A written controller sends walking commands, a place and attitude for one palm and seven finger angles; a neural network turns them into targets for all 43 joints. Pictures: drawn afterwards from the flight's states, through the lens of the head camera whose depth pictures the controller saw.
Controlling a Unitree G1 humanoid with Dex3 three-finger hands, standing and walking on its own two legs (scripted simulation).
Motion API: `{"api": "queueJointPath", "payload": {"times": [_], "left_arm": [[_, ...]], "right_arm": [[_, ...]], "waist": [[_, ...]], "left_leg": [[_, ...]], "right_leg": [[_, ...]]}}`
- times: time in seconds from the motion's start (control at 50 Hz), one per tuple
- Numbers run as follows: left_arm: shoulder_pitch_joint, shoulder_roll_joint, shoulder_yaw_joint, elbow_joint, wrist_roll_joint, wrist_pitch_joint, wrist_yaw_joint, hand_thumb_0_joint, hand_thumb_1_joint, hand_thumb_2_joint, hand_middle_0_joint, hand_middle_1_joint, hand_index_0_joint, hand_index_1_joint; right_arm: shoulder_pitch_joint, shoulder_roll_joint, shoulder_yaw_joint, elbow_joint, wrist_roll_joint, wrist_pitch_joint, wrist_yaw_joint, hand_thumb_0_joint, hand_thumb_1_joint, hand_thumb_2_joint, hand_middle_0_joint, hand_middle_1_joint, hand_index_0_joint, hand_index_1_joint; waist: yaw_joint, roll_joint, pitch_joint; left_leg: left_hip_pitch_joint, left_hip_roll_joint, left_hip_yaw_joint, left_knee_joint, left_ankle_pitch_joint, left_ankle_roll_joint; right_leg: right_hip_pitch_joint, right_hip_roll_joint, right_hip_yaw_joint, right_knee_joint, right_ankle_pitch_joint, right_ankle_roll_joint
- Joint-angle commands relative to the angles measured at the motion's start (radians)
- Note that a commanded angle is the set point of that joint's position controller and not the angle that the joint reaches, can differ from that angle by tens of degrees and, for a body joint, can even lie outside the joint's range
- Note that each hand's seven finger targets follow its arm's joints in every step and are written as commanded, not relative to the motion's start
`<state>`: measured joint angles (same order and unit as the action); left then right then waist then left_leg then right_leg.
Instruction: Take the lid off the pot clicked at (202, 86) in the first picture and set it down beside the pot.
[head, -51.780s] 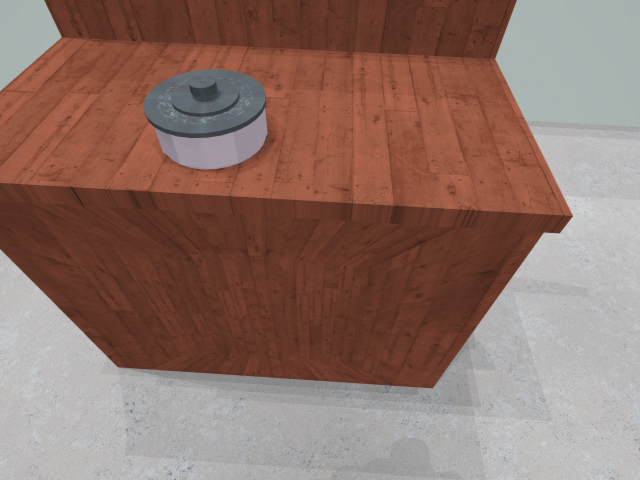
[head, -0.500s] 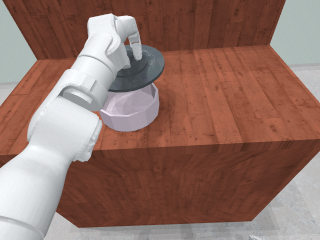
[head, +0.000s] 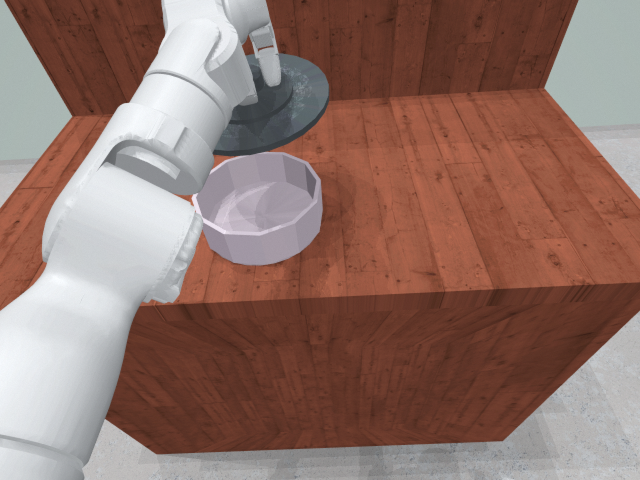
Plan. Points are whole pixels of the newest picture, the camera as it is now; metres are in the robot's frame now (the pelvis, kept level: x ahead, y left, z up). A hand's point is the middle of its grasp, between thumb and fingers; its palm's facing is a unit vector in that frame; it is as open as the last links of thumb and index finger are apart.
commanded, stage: lift the lid straight up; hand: left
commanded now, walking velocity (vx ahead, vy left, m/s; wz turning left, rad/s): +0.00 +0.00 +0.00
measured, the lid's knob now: (245, 80) +0.50 +0.07 +0.27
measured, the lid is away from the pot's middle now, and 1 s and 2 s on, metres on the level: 0.03 0.08 0.20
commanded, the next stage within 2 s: move the lid sideways beside the pot in 0.18 s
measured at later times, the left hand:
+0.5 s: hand (228, 70) +0.48 +0.08 +0.29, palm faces -0.23 -0.13 -0.96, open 6.3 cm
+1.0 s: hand (158, 85) +0.45 +0.15 +0.29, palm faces -0.23 -0.08 -0.97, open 6.3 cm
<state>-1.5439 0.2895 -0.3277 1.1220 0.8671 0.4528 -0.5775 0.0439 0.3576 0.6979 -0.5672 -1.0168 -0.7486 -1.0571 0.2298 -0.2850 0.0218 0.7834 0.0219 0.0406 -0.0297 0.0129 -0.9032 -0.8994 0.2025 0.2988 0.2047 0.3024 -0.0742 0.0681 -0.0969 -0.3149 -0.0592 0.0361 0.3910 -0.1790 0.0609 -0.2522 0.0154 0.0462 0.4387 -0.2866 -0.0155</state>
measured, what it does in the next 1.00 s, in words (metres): stands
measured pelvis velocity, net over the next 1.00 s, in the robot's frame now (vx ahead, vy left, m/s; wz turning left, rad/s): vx -0.01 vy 0.01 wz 0.03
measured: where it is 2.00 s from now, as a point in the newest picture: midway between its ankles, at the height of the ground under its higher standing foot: outside the picture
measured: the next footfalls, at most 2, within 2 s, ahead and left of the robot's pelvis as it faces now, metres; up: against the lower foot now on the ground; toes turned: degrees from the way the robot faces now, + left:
none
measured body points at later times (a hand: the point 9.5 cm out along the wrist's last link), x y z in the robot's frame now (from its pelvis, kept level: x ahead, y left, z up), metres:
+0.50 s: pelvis +0.01 +0.00 +0.00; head +0.01 -0.03 +0.45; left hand +0.48 +0.08 +0.35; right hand +0.10 -0.26 -0.14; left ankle +0.01 +0.09 -0.74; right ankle -0.05 -0.11 -0.74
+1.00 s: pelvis -0.01 +0.01 +0.00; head +0.00 -0.01 +0.45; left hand +0.46 +0.15 +0.35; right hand +0.12 -0.25 -0.12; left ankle +0.01 +0.09 -0.74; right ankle -0.05 -0.11 -0.74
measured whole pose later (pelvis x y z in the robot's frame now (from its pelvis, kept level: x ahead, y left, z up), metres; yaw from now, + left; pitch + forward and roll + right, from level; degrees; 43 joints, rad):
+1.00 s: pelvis -0.01 +0.01 +0.00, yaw +2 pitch +5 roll +0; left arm -1.45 0.44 -0.35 0.98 0.91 0.36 -0.63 0.06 0.36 0.70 -0.56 -1.01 -0.77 -1.07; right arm 0.18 -0.29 0.02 0.73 0.04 0.11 -0.02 0.01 -0.90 -0.90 0.20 0.30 0.20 0.30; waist -0.06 0.05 -0.08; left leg -0.32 -0.07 0.01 0.41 -0.17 0.07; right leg -0.24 0.01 0.02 0.43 -0.28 -0.01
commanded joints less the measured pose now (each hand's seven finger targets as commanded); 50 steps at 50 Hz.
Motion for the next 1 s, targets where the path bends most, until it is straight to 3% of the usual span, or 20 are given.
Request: {"api": "queueJointPath", "payload": {"times": [0.0, 0.08, 0.14, 0.16, 0.2, 0.22, 0.26, 0.28, 0.32, 0.4, 0.46, 0.5, 0.52, 0.6, 0.66, 0.7, 0.8, 0.82, 0.88, 0.98], "left_arm": [[-0.679, 0.191, 0.017, -0.215, 0.031, -0.007, 0.071, 0.0, 0.769, 0.88, -0.771, -1.132, -0.892, -1.14], [-0.678, 0.189, 0.016, -0.237, 0.042, -0.007, 0.061, 0.0, 0.769, 0.88, -0.771, -1.132, -0.892, -1.14], [-0.684, 0.16, 0.001, -0.202, 0.039, 0.0, 0.06, 0.0, 0.769, 0.88, -0.771, -1.132, -0.892, -1.14], [-0.678, 0.191, 0.023, -0.2, 0.038, 0.004, 0.063, 0.0, 0.769, 0.88, -0.771, -1.132, -0.892, -1.14], [-0.703, 0.226, 0.05, -0.248, 0.026, -0.003, 0.072, 0.0, 0.769, 0.88, -0.771, -1.132, -0.892, -1.14], [-0.766, 0.293, 0.08, -0.323, 0.047, -0.021, 0.071, 0.0, 0.769, 0.88, -0.771, -1.132, -0.892, -1.14], [-0.747, 0.262, 0.064, -0.251, 0.051, -0.013, 0.07, 0.0, 0.769, 0.88, -0.771, -1.132, -0.892, -1.14], [-0.715, 0.3, 0.063, -0.324, 0.101, -0.042, 0.079, 0.0, 0.769, 0.88, -0.771, -1.132, -0.892, -1.14], [-0.665, 0.35, 0.104, -0.32, 0.121, -0.06, 0.09, 0.0, 0.769, 0.88, -0.771, -1.132, -0.892, -1.14], [-0.498, 0.341, 0.116, -0.136, 0.096, -0.018, 0.082, 0.0, 0.769, 0.88, -0.771, -1.132, -0.892, -1.14], [-0.602, 0.371, 0.106, -0.267, 0.112, -0.026, 0.063, 0.0, 0.769, 0.88, -0.771, -1.132, -0.892, -1.14], [-0.6, 0.306, 0.056, -0.325, 0.095, -0.039, 0.056, 0.0, 0.769, 0.88, -0.771, -1.132, -0.892, -1.14], [-0.629, 0.343, 0.067, -0.396, 0.107, -0.055, 0.047, 0.0, 0.769, 0.88, -0.771, -1.132, -0.892, -1.14], [-0.564, 0.299, 0.033, -0.424, 0.066, -0.07, 0.019, 0.0, 0.769, 0.88, -0.771, -1.132, -0.892, -1.14], [-0.567, 0.362, 0.069, -0.435, 0.062, -0.077, 0.007, 0.0, 0.769, 0.88, -0.771, -1.132, -0.892, -1.14], [-0.566, 0.298, 0.024, -0.413, 0.049, -0.076, 0.007, 0.0, 0.769, 0.88, -0.771, -1.132, -0.892, -1.14], [-0.586, 0.378, 0.067, -0.429, 0.062, -0.097, 0.022, 0.0, 0.769, 0.88, -0.771, -1.132, -0.892, -1.14], [-0.637, 0.384, 0.062, -0.475, 0.075, -0.108, 0.021, 0.0, 0.769, 0.88, -0.771, -1.132, -0.892, -1.14], [-0.562, 0.356, 0.05, -0.352, 0.08, -0.093, 0.016, 0.0, 0.769, 0.88, -0.771, -1.132, -0.892, -1.14], [-0.596, 0.385, 0.058, -0.33, 0.088, -0.099, 0.015, 0.0, 0.769, 0.88, -0.771, -1.132, -0.892, -1.14]], "right_arm": [[-0.023, -0.126, -0.04, -0.106, -0.002, -0.033, -0.003, 0.0, -0.9, -0.9, 0.2, 0.3, 0.2, 0.3], [-0.038, -0.12, -0.037, -0.115, -0.002, -0.036, 0.008, 0.0, -0.9, -0.9, 0.2, 0.3, 0.2, 0.3], [-0.033, -0.123, -0.037, -0.103, 0.0, -0.029, 0.01, 0.0, -0.9, -0.9, 0.2, 0.3, 0.2, 0.3], [-0.03, -0.125, -0.036, -0.103, -0.001, -0.027, 0.007, 0.0, -0.9, -0.9, 0.2, 0.3, 0.2, 0.3], [-0.025, -0.134, -0.04, -0.106, -0.007, -0.028, 0.0, 0.0, -0.9, -0.9, 0.2, 0.3, 0.2, 0.3], [-0.034, -0.125, -0.039, -0.121, -0.013, -0.038, 0.001, 0.0, -0.9, -0.9, 0.2, 0.3, 0.2, 0.3], [-0.028, -0.117, -0.037, -0.107, -0.008, -0.04, -0.002, 0.0, -0.9, -0.9, 0.2, 0.3, 0.2, 0.3], [-0.027, -0.117, -0.035, -0.131, -0.004, -0.037, 0.0, 0.0, -0.9, -0.9, 0.2, 0.3, 0.2, 0.3], [-0.031, -0.122, -0.04, -0.138, -0.01, -0.026, 0.001, 0.0, -0.9, -0.9, 0.2, 0.3, 0.2, 0.3], [-0.016, -0.138, -0.037, -0.124, -0.001, 0.006, 0.001, 0.0, -0.9, -0.9, 0.2, 0.3, 0.2, 0.3], [-0.056, -0.127, -0.035, -0.159, -0.004, 0.014, 0.004, 0.0, -0.9, -0.9, 0.2, 0.3, 0.2, 0.3], [-0.051, -0.126, -0.043, -0.167, -0.002, 0.017, 0.005, 0.0, -0.9, -0.9, 0.2, 0.3, 0.2, 0.3], [-0.057, -0.121, -0.045, -0.18, -0.002, 0.013, 0.008, 0.0, -0.9, -0.9, 0.2, 0.3, 0.2, 0.3], [-0.061, -0.127, -0.053, -0.182, 0.006, 0.014, 0.007, 0.0, -0.9, -0.9, 0.2, 0.3, 0.2, 0.3], [-0.076, -0.128, -0.049, -0.179, 0.011, 0.017, 0.006, 0.0, -0.9, -0.9, 0.2, 0.3, 0.2, 0.3], [-0.067, -0.129, -0.05, -0.166, 0.017, 0.02, 0.007, 0.0, -0.9, -0.9, 0.2, 0.3, 0.2, 0.3], [-0.068, -0.14, -0.047, -0.163, 0.013, 0.025, 0.002, 0.0, -0.9, -0.9, 0.2, 0.3, 0.2, 0.3], [-0.085, -0.13, -0.045, -0.174, 0.015, 0.021, 0.005, 0.0, -0.9, -0.9, 0.2, 0.3, 0.2, 0.3], [-0.089, -0.129, -0.041, -0.164, 0.022, 0.034, 0.004, 0.0, -0.9, -0.9, 0.2, 0.3, 0.2, 0.3], [-0.084, -0.138, -0.041, -0.163, 0.021, 0.049, 0.001, 0.0, -0.9, -0.9, 0.2, 0.3, 0.2, 0.3]], "waist": [[-0.016, -0.132, -0.399], [-0.007, -0.127, -0.428], [-0.021, -0.141, -0.377], [-0.017, -0.178, -0.381], [-0.006, -0.129, -0.427], [0.004, -0.15, -0.511], [-0.006, -0.179, -0.471], [0.004, -0.198, -0.469], [0.02, -0.201, -0.495], [0.021, -0.21, -0.345], [0.021, -0.196, -0.43], [0.01, -0.131, -0.434], [0.01, -0.155, -0.473], [0.005, -0.12, -0.431], [0.007, -0.134, -0.415], [-0.003, -0.079, -0.359], [0.005, -0.059, -0.393], [0.001, -0.067, -0.423], [-0.001, -0.094, -0.344], [-0.008, -0.12, -0.354]], "left_leg": [[0.347, 0.016, -0.029, 0.042, 0.394, 0.033], [0.365, 0.01, -0.032, 0.044, 0.417, 0.033], [0.352, 0.013, -0.037, 0.035, 0.386, 0.031], [0.337, 0.008, -0.034, 0.027, 0.343, 0.034], [0.349, 0.012, -0.033, 0.032, 0.385, 0.029], [0.364, 0.006, -0.031, 0.04, 0.398, 0.034], [0.352, 0.006, -0.026, 0.047, 0.421, 0.037], [0.337, 0.011, -0.016, 0.05, 0.435, 0.037], [0.321, 0.012, -0.013, 0.056, 0.476, 0.03], [0.245, 0.009, 0.0, 0.028, 0.409, 0.027], [0.276, -0.001, 0.007, 0.038, 0.396, 0.039], [0.314, 0.007, -0.001, 0.056, 0.473, 0.037], [0.334, 0.002, -0.004, 0.065, 0.481, 0.042], [0.356, 0.006, -0.017, 0.069, 0.469, 0.043], [0.355, 0.0, -0.023, 0.06, 0.406, 0.044], [0.359, 0.004, -0.032, 0.054, 0.382, 0.035], [0.353, 0.006, -0.042, 0.045, 0.343, 0.024], [0.371, 0.004, -0.044, 0.043, 0.34, 0.026], [0.331, 0.004, -0.045, 0.033, 0.293, 0.025], [0.314, 0.003, -0.049, 0.019, 0.249, 0.022]], "right_leg": [[-0.014, 0.025, -0.033, -0.041, 0.44, -0.022], [-0.016, 0.028, -0.034, -0.032, 0.423, -0.022], [-0.041, 0.032, -0.04, -0.042, 0.393, -0.022], [-0.025, 0.031, -0.041, -0.048, 0.387, -0.02], [0.008, 0.023, -0.036, -0.042, 0.433, -0.025], [0.049, 0.021, -0.021, -0.031, 0.458, -0.021], [0.031, 0.024, -0.027, -0.025, 0.483, -0.019], [0.046, 0.021, -0.018, -0.03, 0.482, -0.019], [0.083, 0.018, -0.018, -0.019, 0.51, -0.021], [0.065, 0.015, -0.039, -0.037, 0.509, -0.022], [0.096, 0.008, -0.016, -0.034, 0.522, -0.016], [0.077, 0.009, -0.025, -0.035, 0.541, -0.019], [0.088, 0.013, -0.014, -0.031, 0.536, -0.013], [0.045, 0.018, -0.029, -0.035, 0.494, -0.018], [0.03, 0.022, -0.028, -0.038, 0.437, -0.02], [-0.015, 0.025, -0.043, -0.048, 0.388, -0.026], [-0.002, 0.025, -0.048, -0.049, 0.357, -0.037], [0.002, 0.028, -0.041, -0.045, 0.348, -0.034], [-0.031, 0.029, -0.052, -0.052, 0.305, -0.036], [-0.028, 0.028, -0.054, -0.058, 0.279, -0.035]]}}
